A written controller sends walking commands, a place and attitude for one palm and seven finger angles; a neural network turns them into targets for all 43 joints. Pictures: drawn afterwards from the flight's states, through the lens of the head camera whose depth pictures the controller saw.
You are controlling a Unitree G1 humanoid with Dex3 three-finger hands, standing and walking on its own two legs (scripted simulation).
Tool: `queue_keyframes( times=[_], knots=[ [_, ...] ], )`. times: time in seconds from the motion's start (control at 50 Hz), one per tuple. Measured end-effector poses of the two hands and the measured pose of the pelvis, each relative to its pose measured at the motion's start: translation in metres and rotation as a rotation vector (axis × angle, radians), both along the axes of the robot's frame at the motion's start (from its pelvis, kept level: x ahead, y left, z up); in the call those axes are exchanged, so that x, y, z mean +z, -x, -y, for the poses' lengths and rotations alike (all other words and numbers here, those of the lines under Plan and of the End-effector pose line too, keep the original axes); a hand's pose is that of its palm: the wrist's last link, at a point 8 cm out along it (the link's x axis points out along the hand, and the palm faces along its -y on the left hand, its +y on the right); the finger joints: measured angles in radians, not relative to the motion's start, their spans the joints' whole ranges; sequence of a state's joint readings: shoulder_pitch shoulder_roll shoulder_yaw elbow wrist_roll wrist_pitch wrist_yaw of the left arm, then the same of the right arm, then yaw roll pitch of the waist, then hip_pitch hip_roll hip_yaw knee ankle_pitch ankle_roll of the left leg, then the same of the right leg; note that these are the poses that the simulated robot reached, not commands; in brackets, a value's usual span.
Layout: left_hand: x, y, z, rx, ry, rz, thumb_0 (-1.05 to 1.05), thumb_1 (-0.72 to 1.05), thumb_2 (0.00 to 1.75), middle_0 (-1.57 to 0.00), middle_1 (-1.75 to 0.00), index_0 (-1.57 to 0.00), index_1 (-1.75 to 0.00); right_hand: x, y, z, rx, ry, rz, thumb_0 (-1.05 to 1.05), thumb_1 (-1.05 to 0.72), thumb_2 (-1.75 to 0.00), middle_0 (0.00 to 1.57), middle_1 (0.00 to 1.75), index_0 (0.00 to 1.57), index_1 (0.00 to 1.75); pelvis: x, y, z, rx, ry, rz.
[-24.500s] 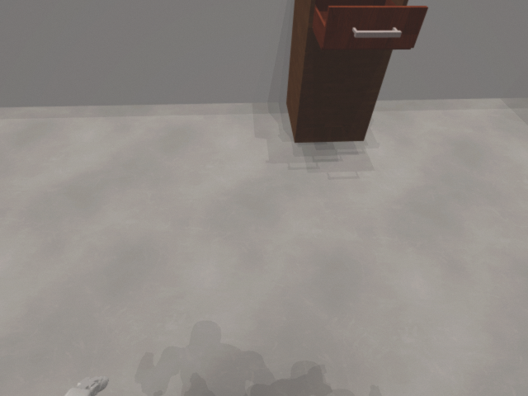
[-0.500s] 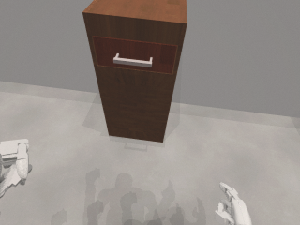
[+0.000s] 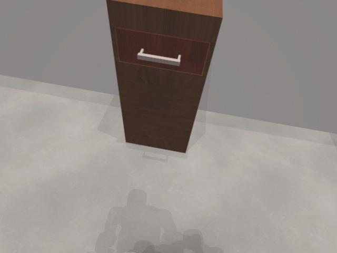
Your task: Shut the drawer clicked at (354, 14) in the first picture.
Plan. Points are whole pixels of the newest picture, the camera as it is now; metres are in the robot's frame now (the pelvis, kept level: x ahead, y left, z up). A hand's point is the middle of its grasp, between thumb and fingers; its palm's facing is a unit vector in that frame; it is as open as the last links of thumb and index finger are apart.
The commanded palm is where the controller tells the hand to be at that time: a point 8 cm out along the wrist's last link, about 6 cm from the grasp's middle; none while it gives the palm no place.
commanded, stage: let the arm hang, fingers relaxed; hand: left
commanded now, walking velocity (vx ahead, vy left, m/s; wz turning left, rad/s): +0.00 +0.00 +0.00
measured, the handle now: (159, 56) +0.85 +0.08 -0.01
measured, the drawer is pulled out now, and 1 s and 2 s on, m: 0.00 0.00 0.00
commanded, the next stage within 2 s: look to check the result in 0.74 s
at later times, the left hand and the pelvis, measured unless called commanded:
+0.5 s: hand out of the picture +0.04 +0.20 -0.16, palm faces +0.00 -0.97 -0.26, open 7.2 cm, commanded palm none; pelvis +0.01 -0.01 +0.01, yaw -1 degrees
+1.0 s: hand out of the picture +0.07 +0.18 -0.16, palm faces -0.01 -0.97 -0.25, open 7.3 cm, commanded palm none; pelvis +0.03 -0.02 +0.01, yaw -1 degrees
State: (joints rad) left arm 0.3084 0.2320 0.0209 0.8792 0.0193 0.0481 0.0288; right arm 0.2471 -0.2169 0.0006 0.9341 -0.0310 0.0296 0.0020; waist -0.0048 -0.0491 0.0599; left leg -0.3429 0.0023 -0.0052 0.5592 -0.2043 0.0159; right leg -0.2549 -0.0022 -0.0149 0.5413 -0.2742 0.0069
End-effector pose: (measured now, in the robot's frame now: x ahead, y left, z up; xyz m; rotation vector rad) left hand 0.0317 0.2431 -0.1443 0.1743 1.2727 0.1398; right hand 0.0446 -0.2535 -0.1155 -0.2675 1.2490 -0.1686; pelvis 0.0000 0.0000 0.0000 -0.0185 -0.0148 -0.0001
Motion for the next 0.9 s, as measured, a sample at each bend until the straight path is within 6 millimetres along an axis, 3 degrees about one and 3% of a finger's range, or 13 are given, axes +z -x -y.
queue_keyframes(
  times=[0.12,0.24,0.32,0.4,0.54,0.64,0.76,0.9],
  knots=[
    [0.007,0.058,-0.014,0.041,-0.029,-0.17,0.01,0.91,0.9,-0.76,-0.94,-0.76,-0.94,-0.009,0.044,-0.003,-0.044,-0.019,-0.144,0.0,-0.9,-0.9,0.2,0.3,0.2,0.3,0.004,0.003,0.0,0.007,0.007,-0.006],
    [0.02,0.075,-0.022,0.058,-0.077,-0.234,0.01,0.91,0.9,-0.53,-0.67,-0.53,-0.68,-0.02,0.052,-0.007,-0.073,-0.06,-0.163,0.0,-0.9,-0.9,0.2,0.3,0.2,0.3,0.006,0.0,0.0,-0.001,-0.001,-0.003],
    [0.022,0.062,-0.021,0.054,-0.089,-0.212,0.01,0.91,0.9,-0.38,-0.51,-0.38,-0.51,-0.023,0.045,-0.009,-0.079,-0.079,-0.143,0.0,-0.91,-0.9,0.2,0.3,0.2,0.3,0.007,-0.003,0.002,-0.006,-0.006,0.002],
    [0.021,0.035,-0.015,0.039,-0.082,-0.153,0.0,0.91,0.9,-0.29,-0.4,-0.29,-0.41,-0.024,0.033,-0.009,-0.078,-0.087,-0.116,0.0,-0.91,-0.9,0.2,0.3,0.2,0.3,0.008,-0.007,0.005,-0.009,-0.01,0.006],
    [0.017,-0.018,0.004,-0.001,-0.043,-0.043,0.0,0.91,0.9,-0.22,-0.32,-0.22,-0.33,-0.02,0.013,-0.005,-0.077,-0.079,-0.075,0.0,-0.91,-0.9,0.2,0.3,0.2,0.3,0.009,-0.014,0.009,-0.013,-0.014,0.007],
    [0.017,-0.042,0.017,-0.019,-0.018,-0.002,0.0,0.91,0.9,-0.21,-0.31,-0.21,-0.31,-0.017,0.004,-0.001,-0.078,-0.071,-0.065,0.0,-0.91,-0.9,0.2,0.3,0.2,0.3,0.01,-0.019,0.012,-0.015,-0.016,0.004],
    [0.017,-0.051,0.024,-0.022,-0.012,-0.001,0.0,0.91,0.9,-0.21,-0.3,-0.2,-0.3,-0.016,0.0,0.003,-0.083,-0.069,-0.073,0.0,-0.91,-0.9,0.2,0.3,0.2,0.3,0.011,-0.024,0.016,-0.016,-0.016,0.003],
    [0.018,-0.043,0.021,-0.008,-0.029,-0.039,0.0,0.91,0.9,-0.2,-0.3,-0.2,-0.3,-0.017,0.0,0.007,-0.087,-0.068,-0.093,0.0,-0.91,-0.9,0.2,0.3,0.2,0.3,0.012,-0.029,0.02,-0.017,-0.016,0.005]
  ],
)
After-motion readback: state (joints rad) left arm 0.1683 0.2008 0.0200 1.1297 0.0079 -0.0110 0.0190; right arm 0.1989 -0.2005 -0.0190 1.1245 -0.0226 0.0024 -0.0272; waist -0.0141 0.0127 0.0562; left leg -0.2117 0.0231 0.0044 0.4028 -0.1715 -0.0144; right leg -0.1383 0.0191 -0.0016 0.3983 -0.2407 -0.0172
